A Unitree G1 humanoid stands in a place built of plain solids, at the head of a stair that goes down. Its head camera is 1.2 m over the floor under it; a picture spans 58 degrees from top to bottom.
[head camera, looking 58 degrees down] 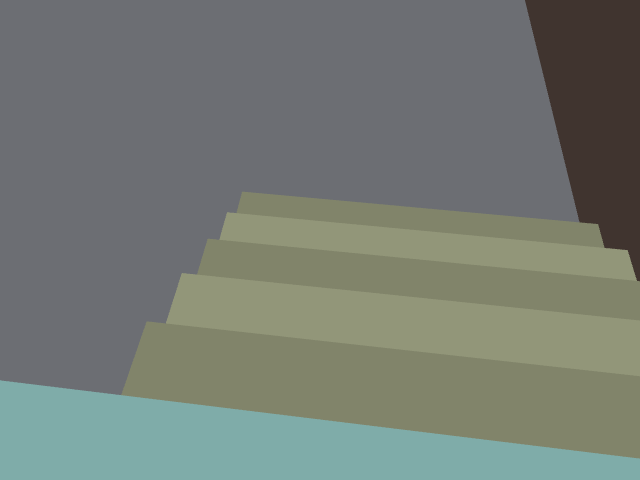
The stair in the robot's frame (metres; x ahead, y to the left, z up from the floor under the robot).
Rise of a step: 0.16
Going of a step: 0.26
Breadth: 2.02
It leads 7 degrees to the right of straight ahead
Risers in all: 6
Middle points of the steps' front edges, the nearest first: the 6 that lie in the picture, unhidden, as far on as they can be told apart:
0.16 -0.40 0.00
0.42 -0.43 -0.16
0.68 -0.46 -0.32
0.94 -0.49 -0.48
1.21 -0.52 -0.64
1.47 -0.55 -0.80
